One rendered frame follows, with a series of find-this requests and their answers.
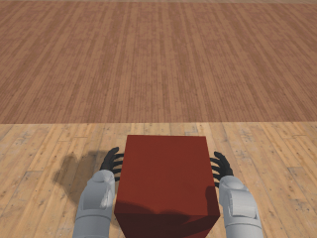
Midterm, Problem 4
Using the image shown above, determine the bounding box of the robot right forearm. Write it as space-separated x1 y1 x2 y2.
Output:
219 176 264 238

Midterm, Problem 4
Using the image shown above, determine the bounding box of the left robot hand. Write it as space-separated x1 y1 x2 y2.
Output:
99 147 124 181

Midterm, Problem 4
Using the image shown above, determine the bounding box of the right robot hand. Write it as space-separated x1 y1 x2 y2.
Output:
210 151 234 188

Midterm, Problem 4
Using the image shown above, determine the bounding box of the carton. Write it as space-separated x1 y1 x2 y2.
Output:
114 135 221 238

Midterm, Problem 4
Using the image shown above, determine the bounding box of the robot left forearm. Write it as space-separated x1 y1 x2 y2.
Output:
71 170 115 238

